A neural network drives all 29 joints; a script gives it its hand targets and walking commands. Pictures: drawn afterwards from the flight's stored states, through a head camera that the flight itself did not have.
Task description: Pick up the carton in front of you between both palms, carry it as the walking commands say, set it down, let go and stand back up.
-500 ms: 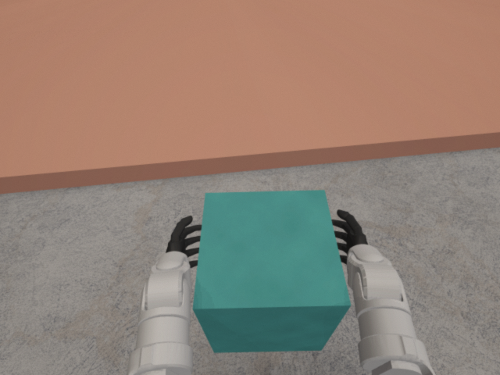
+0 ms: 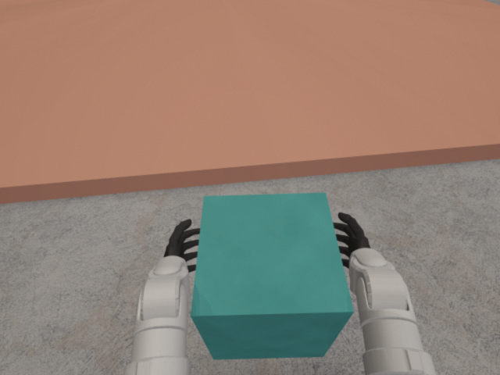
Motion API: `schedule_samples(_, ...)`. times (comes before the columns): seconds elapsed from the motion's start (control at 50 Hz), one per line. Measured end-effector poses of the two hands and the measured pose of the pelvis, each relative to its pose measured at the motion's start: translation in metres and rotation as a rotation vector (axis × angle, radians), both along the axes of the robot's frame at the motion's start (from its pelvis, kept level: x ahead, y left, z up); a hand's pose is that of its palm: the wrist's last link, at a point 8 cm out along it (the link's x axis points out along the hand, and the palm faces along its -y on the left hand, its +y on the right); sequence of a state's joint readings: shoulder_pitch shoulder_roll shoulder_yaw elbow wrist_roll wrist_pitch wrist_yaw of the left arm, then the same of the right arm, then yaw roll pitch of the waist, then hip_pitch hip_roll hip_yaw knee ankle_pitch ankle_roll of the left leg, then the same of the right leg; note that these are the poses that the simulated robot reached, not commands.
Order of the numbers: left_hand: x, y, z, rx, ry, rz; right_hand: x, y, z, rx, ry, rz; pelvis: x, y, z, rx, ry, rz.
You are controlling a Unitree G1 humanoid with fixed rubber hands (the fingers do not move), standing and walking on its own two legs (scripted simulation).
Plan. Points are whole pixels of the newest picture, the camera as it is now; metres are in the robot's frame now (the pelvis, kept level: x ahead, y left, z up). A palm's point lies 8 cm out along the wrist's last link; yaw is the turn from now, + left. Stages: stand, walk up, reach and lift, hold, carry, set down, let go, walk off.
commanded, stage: hold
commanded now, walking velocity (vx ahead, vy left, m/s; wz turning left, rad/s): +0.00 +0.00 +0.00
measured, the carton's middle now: (266, 280) +0.29 +0.00 -0.02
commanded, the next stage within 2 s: carry in 0.74 s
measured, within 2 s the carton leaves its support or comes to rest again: neither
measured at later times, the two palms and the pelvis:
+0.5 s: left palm (175, 265) +0.28 +0.15 +0.05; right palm (359, 259) +0.28 -0.15 +0.05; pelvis -0.01 +0.00 +0.00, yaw +0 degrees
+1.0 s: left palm (197, 232) +0.33 +0.12 +0.07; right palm (375, 233) +0.32 -0.18 +0.07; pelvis +0.04 -0.02 -0.01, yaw -1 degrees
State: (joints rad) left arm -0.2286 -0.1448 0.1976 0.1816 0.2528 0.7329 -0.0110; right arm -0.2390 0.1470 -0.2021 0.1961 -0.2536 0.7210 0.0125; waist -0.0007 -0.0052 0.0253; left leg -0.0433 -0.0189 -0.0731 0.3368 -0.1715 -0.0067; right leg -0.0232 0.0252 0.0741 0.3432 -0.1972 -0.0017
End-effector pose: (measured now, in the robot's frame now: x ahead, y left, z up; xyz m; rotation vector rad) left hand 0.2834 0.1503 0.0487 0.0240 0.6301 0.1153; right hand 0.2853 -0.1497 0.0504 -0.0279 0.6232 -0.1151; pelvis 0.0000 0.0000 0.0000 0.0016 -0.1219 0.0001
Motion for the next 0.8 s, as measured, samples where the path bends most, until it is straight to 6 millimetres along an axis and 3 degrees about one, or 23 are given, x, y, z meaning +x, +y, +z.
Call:
schedule_samples(0.38,-0.006,0.001,0.001,-0.022,0.016,0.008,-0.008,0.001,0.001,0.021,0.016,-0.021,-0.014,0.003,-0.003,-0.001,-0.028,-0.002)
schedule_samples(0.8,0.003,0.000,0.002,-0.003,0.017,-0.006,-0.001,0.000,0.001,0.011,0.017,-0.017,-0.001,0.004,-0.004,0.003,0.042,-0.017)
